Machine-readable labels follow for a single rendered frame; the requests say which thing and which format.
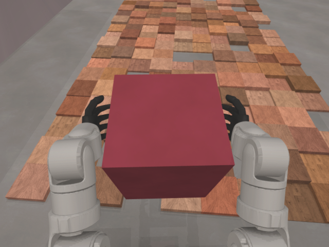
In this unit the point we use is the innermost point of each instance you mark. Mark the right robot upper arm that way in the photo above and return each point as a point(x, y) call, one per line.
point(252, 237)

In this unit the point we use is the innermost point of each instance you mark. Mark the robot left forearm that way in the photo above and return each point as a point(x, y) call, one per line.
point(72, 181)

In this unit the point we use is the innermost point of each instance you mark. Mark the robot right forearm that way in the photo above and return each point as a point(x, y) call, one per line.
point(264, 169)

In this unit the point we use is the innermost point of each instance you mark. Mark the left robot upper arm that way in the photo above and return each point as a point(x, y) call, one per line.
point(86, 239)

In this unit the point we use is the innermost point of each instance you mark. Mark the carton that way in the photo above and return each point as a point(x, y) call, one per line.
point(166, 136)

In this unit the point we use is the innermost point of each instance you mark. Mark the robot right hand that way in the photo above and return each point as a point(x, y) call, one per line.
point(238, 113)

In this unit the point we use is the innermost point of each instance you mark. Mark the robot left hand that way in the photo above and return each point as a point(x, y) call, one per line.
point(92, 112)

